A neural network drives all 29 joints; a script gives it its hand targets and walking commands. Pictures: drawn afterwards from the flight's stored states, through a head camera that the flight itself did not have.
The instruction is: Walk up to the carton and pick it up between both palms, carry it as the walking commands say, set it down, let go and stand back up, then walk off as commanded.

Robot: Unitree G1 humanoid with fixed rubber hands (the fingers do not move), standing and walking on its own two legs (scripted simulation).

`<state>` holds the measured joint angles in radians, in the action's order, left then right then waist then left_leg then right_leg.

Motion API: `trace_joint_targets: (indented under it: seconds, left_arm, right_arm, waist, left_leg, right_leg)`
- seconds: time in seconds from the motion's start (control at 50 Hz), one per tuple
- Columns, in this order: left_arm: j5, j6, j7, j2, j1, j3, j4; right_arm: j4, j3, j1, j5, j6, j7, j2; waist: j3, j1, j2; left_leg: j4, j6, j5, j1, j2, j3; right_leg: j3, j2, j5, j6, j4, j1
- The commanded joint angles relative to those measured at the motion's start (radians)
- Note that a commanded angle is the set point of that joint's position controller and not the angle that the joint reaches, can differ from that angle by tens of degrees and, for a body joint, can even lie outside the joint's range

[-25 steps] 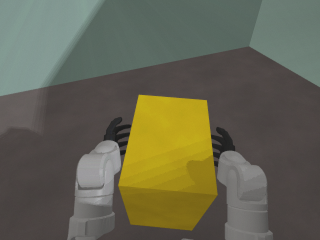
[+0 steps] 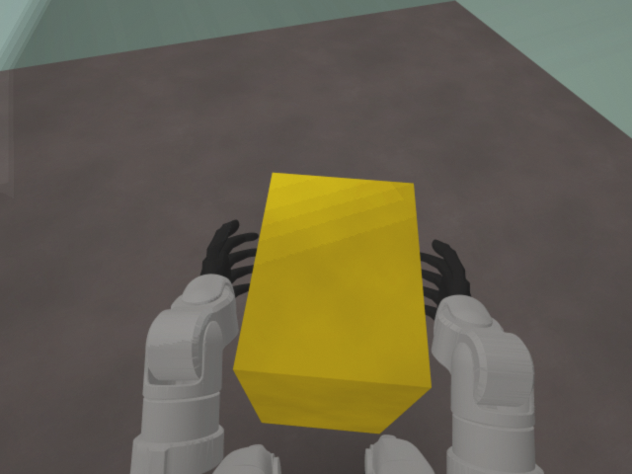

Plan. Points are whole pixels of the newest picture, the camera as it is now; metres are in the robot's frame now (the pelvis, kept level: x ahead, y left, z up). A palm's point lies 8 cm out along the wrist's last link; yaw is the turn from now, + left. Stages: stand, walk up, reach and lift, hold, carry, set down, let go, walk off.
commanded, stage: carry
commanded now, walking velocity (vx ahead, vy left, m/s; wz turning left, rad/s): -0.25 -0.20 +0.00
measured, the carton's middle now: (330, 314) +0.31 -0.01 -0.02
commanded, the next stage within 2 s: none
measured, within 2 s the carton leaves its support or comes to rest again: neither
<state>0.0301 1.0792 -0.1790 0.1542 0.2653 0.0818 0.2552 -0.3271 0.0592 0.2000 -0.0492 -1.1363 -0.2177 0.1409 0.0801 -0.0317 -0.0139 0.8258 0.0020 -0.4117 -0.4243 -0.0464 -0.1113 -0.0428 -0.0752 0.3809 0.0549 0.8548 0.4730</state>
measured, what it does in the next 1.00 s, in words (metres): walks backwards: right foot, then left foot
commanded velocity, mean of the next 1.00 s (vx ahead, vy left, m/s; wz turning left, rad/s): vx -0.25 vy -0.20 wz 0.00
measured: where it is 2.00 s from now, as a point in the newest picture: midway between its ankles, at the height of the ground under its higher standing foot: outside the picture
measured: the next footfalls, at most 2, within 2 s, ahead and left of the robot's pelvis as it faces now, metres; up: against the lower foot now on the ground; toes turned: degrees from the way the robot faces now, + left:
right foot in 0.56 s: -0.18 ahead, -0.22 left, +0.00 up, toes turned -5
left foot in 0.76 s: -0.35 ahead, +0.03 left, +0.00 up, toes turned +2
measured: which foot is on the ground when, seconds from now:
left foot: down 0.00-0.54, up 0.56-0.74, down 0.76-1.00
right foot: up 0.00-0.54, down 0.56-0.76, up 0.78-1.00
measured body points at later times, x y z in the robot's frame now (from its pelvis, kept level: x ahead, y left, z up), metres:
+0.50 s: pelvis -0.21 -0.03 +0.03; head -0.21 +0.00 +0.48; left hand +0.09 +0.11 +0.12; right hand +0.08 -0.16 +0.13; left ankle +0.00 +0.06 -0.69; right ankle -0.20 -0.21 -0.65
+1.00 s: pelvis -0.46 -0.08 +0.04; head -0.43 -0.05 +0.48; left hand -0.15 +0.03 +0.11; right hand -0.19 -0.24 +0.12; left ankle -0.39 +0.03 -0.70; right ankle -0.49 -0.23 -0.61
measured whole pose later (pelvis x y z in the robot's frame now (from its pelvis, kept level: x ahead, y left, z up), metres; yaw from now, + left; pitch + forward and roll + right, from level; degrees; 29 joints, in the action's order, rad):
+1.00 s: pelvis -0.46 -0.08 +0.04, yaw -5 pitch +3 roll -4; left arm 0.03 1.14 -0.22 0.15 0.23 0.02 0.32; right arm -0.36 0.06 0.16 -0.04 -1.17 -0.18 0.13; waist 0.00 0.00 0.01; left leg 0.55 -0.01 -0.18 -0.42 -0.12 -0.05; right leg -0.10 -0.05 0.40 0.03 1.15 0.57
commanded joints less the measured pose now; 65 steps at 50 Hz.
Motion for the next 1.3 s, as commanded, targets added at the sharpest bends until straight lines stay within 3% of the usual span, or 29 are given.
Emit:
trace_joint_targets:
  seconds: [0.0, 0.06, 0.2, 0.3, 0.36, 0.42, 0.46, 0.48, 0.5, 0.52, 0.54, 0.58, 0.62, 0.7, 0.72, 0.74, 0.76, 0.78, 0.8, 0.84, 0.88, 1.0, 1.06, 1.1, 1.14, 1.16, 1.18, 1.24, 1.28]
  left_arm:
    - [-0.172, -0.024, 0.081, 0.983, 0.189, -0.609, 0.143]
    - [-0.227, -0.022, 0.085, 1.023, 0.261, -0.649, 0.203]
    - [-0.240, 0.034, 0.059, 0.977, 0.239, -0.677, 0.159]
    - [-0.216, 0.080, 0.044, 0.914, 0.260, -0.649, 0.118]
    - [-0.212, 0.097, 0.042, 0.913, 0.286, -0.633, 0.089]
    - [-0.212, 0.102, 0.045, 0.937, 0.272, -0.609, 0.050]
    - [-0.229, 0.091, 0.049, 0.966, 0.279, -0.609, 0.057]
    - [-0.236, 0.081, 0.053, 0.987, 0.273, -0.614, 0.072]
    - [-0.245, 0.069, 0.060, 1.014, 0.268, -0.615, 0.093]
    - [-0.252, 0.060, 0.068, 1.035, 0.262, -0.620, 0.125]
    - [-0.249, 0.057, 0.074, 1.020, 0.245, -0.618, 0.138]
    - [-0.241, 0.069, 0.094, 0.985, 0.270, -0.619, 0.101]
    - [-0.227, 0.076, 0.097, 0.985, 0.329, -0.607, 0.094]
    - [-0.201, 0.057, 0.075, 1.014, 0.333, -0.587, 0.104]
    - [-0.191, 0.064, 0.062, 0.977, 0.310, -0.570, 0.064]
    - [-0.183, 0.067, 0.052, 0.964, 0.264, -0.560, 0.048]
    - [-0.161, 0.068, 0.043, 0.947, 0.194, -0.535, 0.031]
    - [-0.134, 0.065, 0.031, 0.943, 0.126, -0.505, -0.005]
    - [-0.161, 0.039, 0.036, 1.006, 0.172, -0.548, 0.090]
    - [-0.185, 0.049, 0.055, 1.021, 0.282, -0.584, 0.127]
    - [-0.192, 0.045, 0.062, 1.033, 0.295, -0.580, 0.126]
    - [-0.229, 0.043, 0.053, 0.981, 0.191, -0.616, 0.147]
    - [-0.243, 0.042, 0.065, 0.950, 0.170, -0.636, 0.189]
    - [-0.239, 0.041, 0.078, 0.960, 0.194, -0.632, 0.212]
    - [-0.216, 0.043, 0.088, 0.936, 0.166, -0.589, 0.203]
    - [-0.209, 0.044, 0.093, 0.930, 0.151, -0.580, 0.182]
    - [-0.202, 0.043, 0.099, 0.936, 0.185, -0.586, 0.169]
    - [-0.206, 0.031, 0.120, 0.982, 0.203, -0.545, 0.141]
    - [-0.204, 0.026, 0.120, 0.969, 0.164, -0.519, 0.121]
  right_arm:
    - [-0.142, -0.525, 0.349, 0.276, 0.067, 0.181, 0.932]
    - [-0.204, -0.488, 0.359, 0.259, 0.072, 0.196, 0.905]
    - [-0.116, -0.392, 0.212, 0.187, 0.039, 0.175, 0.820]
    - [-0.087, -0.372, 0.244, 0.169, -0.002, 0.161, 0.757]
    - [-0.088, -0.371, 0.310, 0.175, -0.018, 0.151, 0.751]
    - [-0.100, -0.382, 0.337, 0.179, -0.021, 0.137, 0.770]
    - [-0.109, -0.393, 0.320, 0.182, -0.012, 0.130, 0.804]
    - [-0.121, -0.409, 0.323, 0.187, -0.006, 0.128, 0.829]
    - [-0.129, -0.425, 0.304, 0.201, 0.001, 0.128, 0.848]
    - [-0.149, -0.431, 0.300, 0.208, 0.010, 0.129, 0.850]
    - [-0.150, -0.440, 0.303, 0.212, 0.010, 0.133, 0.856]
    - [-0.124, -0.474, 0.351, 0.205, 0.004, 0.139, 0.868]
    - [-0.160, -0.506, 0.458, 0.250, 0.003, 0.152, 0.911]
    - [-0.157, -0.466, 0.454, 0.283, 0.017, 0.150, 0.889]
    - [-0.128, -0.446, 0.436, 0.274, 0.009, 0.146, 0.884]
    - [-0.133, -0.436, 0.437, 0.261, 0.008, 0.140, 0.852]
    - [-0.132, -0.463, 0.410, 0.270, 0.001, 0.141, 0.844]
    - [-0.138, -0.481, 0.365, 0.279, -0.011, 0.145, 0.836]
    - [-0.228, -0.511, 0.429, 0.303, 0.011, 0.160, 0.882]
    - [-0.205, -0.506, 0.446, 0.288, 0.001, 0.184, 0.900]
    - [-0.203, -0.508, 0.458, 0.287, 0.006, 0.190, 0.918]
    - [-0.163, -0.452, 0.233, 0.225, 0.017, 0.146, 0.875]
    - [-0.178, -0.466, 0.206, 0.221, 0.023, 0.141, 0.845]
    - [-0.197, -0.492, 0.250, 0.241, 0.024, 0.144, 0.849]
    - [-0.218, -0.524, 0.272, 0.249, 0.019, 0.146, 0.836]
    - [-0.203, -0.530, 0.311, 0.252, 0.015, 0.147, 0.841]
    - [-0.204, -0.549, 0.384, 0.265, 0.014, 0.157, 0.860]
    - [-0.260, -0.621, 0.520, 0.316, 0.030, 0.155, 0.957]
    - [-0.249, -0.611, 0.484, 0.320, 0.032, 0.146, 0.936]
  waist:
    - [-0.456, 0.022, -0.234]
    - [-0.418, 0.022, -0.127]
    - [-0.470, 0.017, -0.181]
    - [-0.372, 0.010, -0.190]
    - [-0.332, 0.030, -0.244]
    - [-0.357, 0.043, -0.293]
    - [-0.446, 0.038, -0.238]
    - [-0.495, 0.053, -0.138]
    - [-0.534, 0.061, 0.063]
    - [-0.509, 0.066, 0.257]
    - [-0.417, 0.051, 0.325]
    - [-0.305, 0.018, 0.276]
    - [-0.202, -0.032, 0.336]
    - [-0.278, -0.024, -0.027]
    - [-0.261, -0.015, -0.083]
    - [-0.264, 0.019, -0.213]
    - [-0.255, 0.040, -0.212]
    - [-0.305, 0.038, -0.105]
    - [-0.304, 0.028, -0.187]
    - [-0.222, 0.012, -0.145]
    - [-0.245, 0.013, -0.167]
    - [-0.522, 0.007, -0.249]
    - [-0.560, 0.016, -0.282]
    - [-0.548, 0.046, -0.155]
    - [-0.458, 0.034, 0.303]
    - [-0.370, 0.033, 0.266]
    - [-0.339, 0.036, 0.227]
    - [-0.337, 0.011, 0.150]
    - [-0.393, 0.015, 0.170]
  left_leg:
    - [-0.345, -0.135, 1.341, 0.415, -0.410, 0.446]
    - [-0.384, -0.096, 1.058, 0.412, -0.311, 0.325]
    - [-0.387, -0.035, 0.951, 0.536, -0.256, 0.256]
    - [-0.613, -0.044, -0.033, 0.221, -0.297, 0.332]
    - [-0.734, -0.007, -0.248, 0.030, -0.310, 0.319]
    - [-0.747, 0.048, -0.209, -0.042, -0.244, 0.206]
    - [-0.634, 0.058, -0.085, 0.063, -0.189, 0.137]
    - [-0.523, 0.058, -0.066, 0.093, -0.160, 0.102]
    - [-0.263, 0.037, -0.056, 0.109, -0.111, 0.041]
    - [0.072, 0.050, -0.136, 0.047, -0.043, -0.011]
    - [0.352, 0.061, -0.185, -0.066, -0.013, -0.019]
    - [0.669, 0.039, -0.154, -0.045, 0.003, 0.059]
    - [0.690, 0.034, -0.085, 0.266, -0.017, 0.012]
    - [-0.303, -0.013, 0.005, 0.174, -0.064, 0.000]
    - [-0.498, -0.011, 0.053, 0.180, -0.082, 0.095]
    - [-0.530, -0.059, 0.304, 0.232, -0.325, 0.506]
    - [-0.482, -0.069, 0.738, 0.241, -0.425, 0.627]
    - [-0.453, -0.045, 0.716, 0.257, -0.385, 0.465]
    - [-0.465, -0.091, 0.768, 0.210, -0.391, 0.484]
    - [-0.523, -0.155, 0.357, 0.046, -0.349, 0.399]
    - [-0.492, -0.107, 0.274, 0.110, -0.289, 0.288]
    - [-0.335, -0.099, 0.918, 0.474, -0.270, 0.282]
    - [-0.348, -0.088, 0.787, 0.380, -0.263, 0.258]
    - [-0.282, -0.045, 0.330, 0.180, -0.203, 0.157]
    - [0.132, 0.040, -0.275, -0.255, -0.039, -0.010]
    - [0.329, 0.036, -0.273, -0.290, -0.057, 0.090]
    - [0.417, 0.023, -0.183, -0.222, -0.038, 0.127]
    - [0.457, 0.032, 0.042, -0.040, -0.032, 0.043]
    - [0.308, 0.029, 0.018, -0.053, -0.016, 0.010]
  right_leg:
    - [0.095, 0.028, 0.263, -0.029, 0.330, 0.162]
    - [0.076, 0.041, 0.135, -0.020, 0.378, 0.183]
    - [0.065, 0.057, 0.073, -0.008, 0.288, 0.163]
    - [0.065, 0.039, 0.049, -0.023, 0.239, 0.083]
    - [-0.011, 0.061, 0.038, -0.037, 0.152, -0.050]
    - [-0.094, 0.098, 0.075, -0.058, -0.041, -0.206]
    - [-0.099, 0.111, 0.092, -0.081, -0.240, -0.245]
    - [-0.076, 0.098, 0.066, -0.089, -0.364, -0.279]
    - [0.028, 0.021, 0.006, -0.124, -0.451, -0.270]
    - [0.184, -0.147, -0.039, -0.215, -0.556, -0.172]
    - [0.292, -0.292, -0.077, -0.286, -0.619, -0.039]
    - [0.168, -0.321, 0.327, -0.255, -0.748, 0.268]
    - [-0.057, -0.234, 0.320, -0.101, -0.781, 0.567]
    - [-0.154, -0.094, 0.035, -0.083, -0.247, 0.044]
    - [-0.124, -0.060, 0.141, -0.070, -0.098, 0.036]
    - [-0.064, -0.017, 0.224, -0.016, 0.111, 0.189]
    - [0.050, -0.002, 0.213, -0.001, 0.249, 0.247]
    - [0.085, -0.027, 0.142, -0.012, 0.305, 0.207]
    - [0.074, -0.005, 0.098, 0.012, 0.342, 0.215]
    - [0.075, 0.033, 0.026, 0.005, 0.517, 0.163]
    - [0.072, 0.030, -0.001, -0.018, 0.438, 0.179]
    - [0.016, 0.060, 0.062, -0.018, 0.014, 0.078]
    - [-0.011, 0.085, 0.036, -0.038, -0.245, -0.067]
    - [0.009, 0.054, -0.063, -0.062, -0.515, -0.262]
    - [0.380, -0.345, -0.234, -0.196, -0.582, -0.336]
    - [0.373, -0.378, -0.100, -0.234, -0.616, -0.182]
    - [0.331, -0.354, 0.279, -0.211, -0.705, 0.000]
    - [0.003, -0.167, 0.166, -0.074, -0.624, 0.018]
    - [-0.001, -0.158, 0.065, -0.079, -0.587, -0.134]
